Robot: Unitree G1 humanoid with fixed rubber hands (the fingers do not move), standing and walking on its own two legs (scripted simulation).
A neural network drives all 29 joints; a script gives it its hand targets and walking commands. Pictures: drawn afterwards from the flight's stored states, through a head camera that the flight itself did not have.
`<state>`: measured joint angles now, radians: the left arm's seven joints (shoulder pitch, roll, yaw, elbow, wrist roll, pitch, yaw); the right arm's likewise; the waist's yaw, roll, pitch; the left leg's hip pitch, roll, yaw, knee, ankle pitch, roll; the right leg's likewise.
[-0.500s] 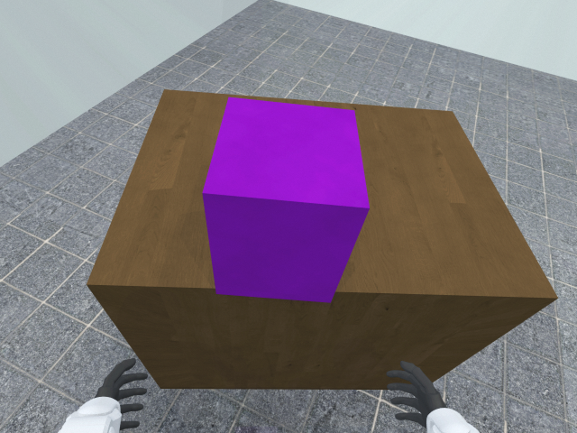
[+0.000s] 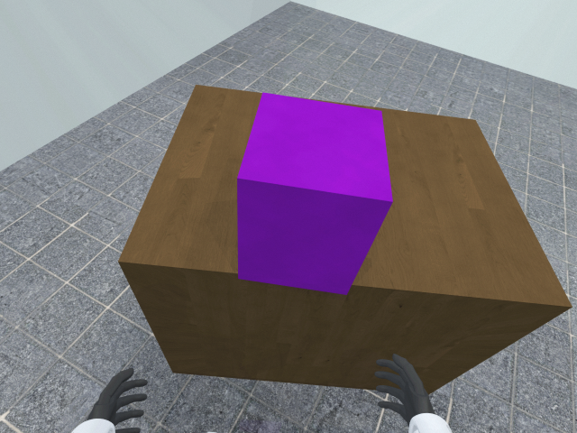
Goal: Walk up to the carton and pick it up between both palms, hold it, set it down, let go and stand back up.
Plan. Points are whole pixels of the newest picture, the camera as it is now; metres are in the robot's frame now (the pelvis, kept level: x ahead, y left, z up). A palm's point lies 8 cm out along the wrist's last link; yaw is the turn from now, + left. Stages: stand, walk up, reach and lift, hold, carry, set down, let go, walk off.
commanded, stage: reach and lift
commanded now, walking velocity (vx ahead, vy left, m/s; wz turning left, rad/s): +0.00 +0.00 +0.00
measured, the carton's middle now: (306, 198) +0.50 +0.00 +0.03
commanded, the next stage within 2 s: none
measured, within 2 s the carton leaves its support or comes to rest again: neither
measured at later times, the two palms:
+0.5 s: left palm (125, 369) +0.22 +0.24 -0.05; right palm (420, 384) +0.22 -0.17 -0.03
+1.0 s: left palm (140, 326) +0.26 +0.23 -0.02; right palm (427, 354) +0.26 -0.18 -0.01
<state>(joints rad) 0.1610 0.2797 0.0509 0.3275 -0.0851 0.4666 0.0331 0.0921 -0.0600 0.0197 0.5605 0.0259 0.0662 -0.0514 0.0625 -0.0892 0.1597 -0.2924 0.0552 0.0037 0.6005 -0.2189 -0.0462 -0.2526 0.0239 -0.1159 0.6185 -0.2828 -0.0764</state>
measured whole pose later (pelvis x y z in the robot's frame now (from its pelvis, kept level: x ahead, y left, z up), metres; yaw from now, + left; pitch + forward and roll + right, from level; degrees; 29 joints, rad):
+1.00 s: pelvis +0.08 +0.02 +0.02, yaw -2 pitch -4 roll +0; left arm 0.25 0.19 -0.06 0.40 -0.10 -0.16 0.06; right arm 0.23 -0.11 0.02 0.52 0.15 -0.29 -0.02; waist 0.02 -0.06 0.01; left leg -0.08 0.03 0.05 0.40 -0.25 -0.01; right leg -0.04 0.02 -0.05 0.38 -0.27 -0.03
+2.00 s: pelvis +0.06 +0.03 +0.02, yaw -4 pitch +1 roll +0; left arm -0.27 0.19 0.09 0.23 -0.16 0.36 0.07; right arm -0.29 -0.20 0.03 0.39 0.29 0.11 -0.14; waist 0.01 -0.03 0.02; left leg -0.21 0.04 0.07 0.38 -0.20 -0.01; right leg -0.18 0.03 0.00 0.37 -0.21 -0.03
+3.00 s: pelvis +0.05 +0.03 +0.02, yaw -3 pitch +13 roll -1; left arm -1.03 0.31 0.06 1.02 -0.23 0.27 0.10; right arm -1.01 -0.28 0.01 1.01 0.33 0.23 -0.12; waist -0.02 -0.02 -0.18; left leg -0.48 0.05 0.03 0.44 -0.18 -0.01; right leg -0.43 0.05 -0.02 0.38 -0.18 -0.03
